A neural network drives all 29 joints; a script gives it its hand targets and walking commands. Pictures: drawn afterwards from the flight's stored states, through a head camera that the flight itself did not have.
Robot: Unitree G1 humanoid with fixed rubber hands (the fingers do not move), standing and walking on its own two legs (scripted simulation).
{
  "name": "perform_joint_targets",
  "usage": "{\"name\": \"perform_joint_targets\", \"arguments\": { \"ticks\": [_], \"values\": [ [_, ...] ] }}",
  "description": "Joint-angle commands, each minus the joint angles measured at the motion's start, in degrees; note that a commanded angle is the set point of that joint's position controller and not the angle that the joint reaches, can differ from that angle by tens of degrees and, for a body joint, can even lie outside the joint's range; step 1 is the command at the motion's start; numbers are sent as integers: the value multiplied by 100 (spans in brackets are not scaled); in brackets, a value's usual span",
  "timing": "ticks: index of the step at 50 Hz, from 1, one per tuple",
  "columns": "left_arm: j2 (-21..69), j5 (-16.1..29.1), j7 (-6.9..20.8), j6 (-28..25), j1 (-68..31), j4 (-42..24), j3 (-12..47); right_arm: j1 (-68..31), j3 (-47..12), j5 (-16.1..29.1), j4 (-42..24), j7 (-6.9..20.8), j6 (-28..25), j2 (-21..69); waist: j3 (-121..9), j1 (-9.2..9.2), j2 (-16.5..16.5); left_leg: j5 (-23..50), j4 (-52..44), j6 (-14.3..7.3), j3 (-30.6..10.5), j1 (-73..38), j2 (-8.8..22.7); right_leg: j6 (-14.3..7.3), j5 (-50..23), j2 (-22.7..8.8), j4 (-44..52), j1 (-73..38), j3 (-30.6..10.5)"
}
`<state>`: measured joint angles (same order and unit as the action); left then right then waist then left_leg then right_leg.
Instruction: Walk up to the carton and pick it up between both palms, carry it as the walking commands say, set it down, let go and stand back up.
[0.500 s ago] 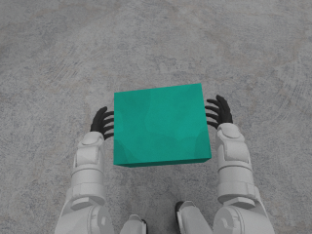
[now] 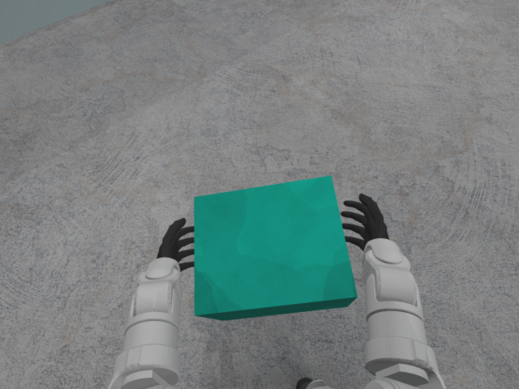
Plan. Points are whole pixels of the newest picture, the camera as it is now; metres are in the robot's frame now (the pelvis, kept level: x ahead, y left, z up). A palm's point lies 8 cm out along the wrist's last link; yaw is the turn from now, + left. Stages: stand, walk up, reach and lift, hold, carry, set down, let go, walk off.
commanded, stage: reach and lift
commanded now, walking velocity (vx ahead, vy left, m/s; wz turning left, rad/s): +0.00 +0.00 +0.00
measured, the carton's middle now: (273, 253) +0.38 -0.04 -0.10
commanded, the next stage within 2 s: none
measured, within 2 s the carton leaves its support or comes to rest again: neither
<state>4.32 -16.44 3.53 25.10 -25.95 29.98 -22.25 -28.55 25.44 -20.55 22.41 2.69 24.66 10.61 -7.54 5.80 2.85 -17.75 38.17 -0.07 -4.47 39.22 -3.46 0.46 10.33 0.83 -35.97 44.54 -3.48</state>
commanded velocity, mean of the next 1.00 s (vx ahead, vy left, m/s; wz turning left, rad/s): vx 0.00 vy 0.00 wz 0.00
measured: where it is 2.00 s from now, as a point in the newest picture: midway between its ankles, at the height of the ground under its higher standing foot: outside the picture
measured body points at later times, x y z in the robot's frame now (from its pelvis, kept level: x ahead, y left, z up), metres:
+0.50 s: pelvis +0.00 -0.01 +0.03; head +0.01 -0.02 +0.48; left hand +0.33 +0.14 +0.02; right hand +0.32 -0.20 +0.05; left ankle -0.01 +0.12 -0.71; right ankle +0.06 -0.12 -0.71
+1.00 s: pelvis +0.02 +0.00 +0.03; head -0.02 -0.01 +0.48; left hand +0.33 +0.15 +0.06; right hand +0.33 -0.18 +0.09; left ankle -0.01 +0.12 -0.71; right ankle +0.06 -0.12 -0.71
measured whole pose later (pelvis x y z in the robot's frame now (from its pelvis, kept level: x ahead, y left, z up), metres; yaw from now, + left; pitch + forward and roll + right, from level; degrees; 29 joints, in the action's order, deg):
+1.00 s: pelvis +0.02 +0.00 +0.03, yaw +0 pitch -5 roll +0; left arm 5.6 -17.1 4.2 41.6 -15.5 19.1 -15.2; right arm -18.8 16.5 -19.3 12.1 0.5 41.3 9.8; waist -1.1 3.6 1.3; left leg -12.5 17.1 -0.3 -5.9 0.0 -1.4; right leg 0.0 6.3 1.3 -16.6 5.7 -2.7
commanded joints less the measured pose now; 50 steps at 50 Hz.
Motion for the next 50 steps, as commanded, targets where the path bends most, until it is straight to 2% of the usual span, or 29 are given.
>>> {"name": "perform_joint_targets", "arguments": {
  "ticks": [1,2,6,7,8,9,10,11,13,15,18,19,21,22,23,25,28,30,32,33,34,36,37,41,42,43,47,48,50],
  "values": [
    [5020,1041,1393,-434,-3333,-484,3270,-1643,-3147,886,954,1659,182,4893,-2972,36,-118,1957,-689,31,14,-720,-304,-55,-2186,523,140,-3274,127],
    [5107,1095,1367,-425,-3364,-502,3381,-1428,-3071,828,954,1667,144,4793,-2924,140,107,2065,-748,76,2,-875,-268,-117,-2218,517,176,-3209,127],
    [5147,1185,1340,-417,-3094,-835,3669,-1333,-3520,1093,461,1581,182,4885,-2994,-5,-37,2290,-1031,33,-39,-1278,-321,-45,-2656,463,530,-3937,-17],
    [5053,1187,1305,-395,-3090,-793,3649,-1089,-3425,1036,646,1555,226,4864,-2773,40,-45,2192,-1090,33,-52,-1249,-313,-32,-2622,482,539,-3958,16],
    [4905,1041,1289,-358,-2787,-499,3390,-1130,-3328,1002,640,1529,258,4728,-2370,-46,-138,2063,-1188,-15,-92,-1183,-273,-15,-2433,432,630,-3833,8],
    [4910,1024,1280,-360,-2885,-633,3434,-1086,-3332,1005,646,1538,265,4772,-2406,-70,6,1957,-1224,-10,-54,-1344,-281,-35,-2308,428,677,-3845,-26],
    [5003,1086,1249,-368,-2775,-765,3567,-1138,-3464,1083,476,1531,262,4912,-2499,-82,-311,2053,-1324,-46,-131,-1627,-270,28,-2299,472,725,-3949,53],
    [5016,1126,1252,-349,-2867,-731,3600,-1120,-3402,1097,493,1516,263,4817,-2324,6,-250,1932,-1358,-39,-146,-1678,-243,7,-2179,464,793,-3871,32],
    [5119,1175,1261,-322,-3084,-930,3678,-1180,-3423,1164,559,1556,294,4795,-2274,-94,61,1617,-1488,16,-70,-1630,-261,-48,-1908,429,846,-4078,38],
    [5066,1129,1238,-249,-2992,-892,3618,-1123,-3346,1193,588,1525,385,4823,-1997,-54,51,1482,-1595,-17,-103,-1749,-197,-44,-1764,417,933,-4127,30],
    [5051,1141,1290,-147,-2898,-826,3558,-1246,-3391,1227,510,1507,520,4854,-1710,-82,-290,1188,-1755,-81,-82,-1797,-153,19,-1539,393,1080,-4246,66],
    [5049,1081,1319,-88,-2867,-765,3482,-1326,-3377,1230,531,1509,562,4839,-1618,-144,-132,999,-1798,-66,-15,-1714,-185,-2,-1401,369,1132,-4326,59],
    [5185,1291,1362,-60,-3149,-1194,3707,-1261,-3611,1325,412,1516,656,5073,-1847,-121,-321,1017,-1873,-90,-30,-1947,-165,22,-1445,399,1170,-4582,79],
    [5050,1204,1376,24,-3024,-1052,3541,-1351,-3567,1334,359,1501,725,5016,-1641,-167,-353,844,-1922,-113,-5,-1882,-146,43,-1292,382,1207,-4641,102],
    [5185,1318,1413,87,-3077,-1115,3631,-1252,-3591,1347,325,1515,763,4967,-1711,-85,-346,1030,-1895,-89,-40,-2051,-150,5,-1414,396,1220,-4649,91],
    [5035,1256,1435,198,-3161,-1041,3556,-1308,-3440,1295,499,1501,867,4899,-1233,-130,-59,514,-2052,-102,-4,-1803,-118,-38,-971,302,1308,-4640,43],
    [5049,1436,1470,332,-3434,-1443,3804,-1478,-3714,1542,208,1501,1012,5173,-1508,-156,-201,661,-2091,-136,-3,-2204,-121,19,-1055,378,1349,-4852,72],
    [4926,1432,1515,504,-3288,-1315,3651,-1315,-3644,1540,441,1475,1175,5221,-1027,-203,-135,206,-2160,-155,50,-1927,-126,18,-617,312,1428,-4972,37],
    [4749,1457,1553,594,-3498,-1255,3533,-1309,-3426,1461,592,1471,1292,5056,-650,-94,-97,-101,-2242,-169,2,-1858,-102,-12,-272,291,1498,-4878,22],
    [4746,1514,1550,635,-3555,-1426,3608,-1375,-3567,1559,521,1459,1356,5204,-697,-159,-73,14,-2255,-178,14,-1966,-112,-5,-315,277,1562,-5024,-42],
    [4794,1502,1576,718,-3472,-1334,3575,-1464,-3591,1539,355,1442,1441,5170,-725,-97,-374,-16,-2290,-206,-6,-2012,-126,63,-305,306,1623,-5179,-4],
    [4765,1557,1591,782,-3581,-1336,3568,-1608,-3662,1577,177,1382,1511,5157,-680,-144,-379,100,-2276,-221,8,-2124,-145,91,-289,293,1674,-5173,-63],
    [4876,1641,1609,814,-3642,-1520,3724,-1533,-3779,1654,84,1381,1543,5226,-830,-123,-155,225,-2259,-178,22,-2261,-171,61,-434,285,1684,-5278,-109],
    [4966,1506,1580,1013,-3232,-1304,3450,-1488,-3712,1597,-34,1410,1727,5073,-570,-206,-363,455,-2405,-187,-71,-2423,-130,79,-708,346,1729,-5364,-7],
    [5027,1584,1564,994,-3278,-1599,3629,-1287,-3821,1632,-142,1419,1740,5147,-630,-195,-222,717,-2436,-171,-91,-2481,-151,59,-1016,358,1729,-5383,-5],
    [5067,1561,1560,1061,-3068,-1597,3595,-1415,-3867,1665,-291,1424,1788,5156,-658,-248,-424,745,-2490,-187,-95,-2701,-135,105,-1007,358,1773,-5348,27],
    [5063,1488,1460,1184,-2562,-1883,3712,-785,-3961,1705,-338,1433,1860,5205,-631,-337,-145,1557,-2506,-109,-101,-2980,-150,102,-1763,380,1823,-5545,-8],
    [5012,1489,1441,1209,-2547,-1886,3728,-624,-3857,1597,-263,1424,1887,5103,-545,-241,-295,1682,-2524,-101,-155,-3039,-120,114,-1829,408,1868,-5474,18],
    [5072,1566,1384,1228,-2415,-2339,4001,-428,-3950,1642,-482,1421,1857,5121,-791,-208,-47,2343,-2477,-2,-174,-3290,-101,99,-2271,425,1869,-5578,-38]
  ]
}}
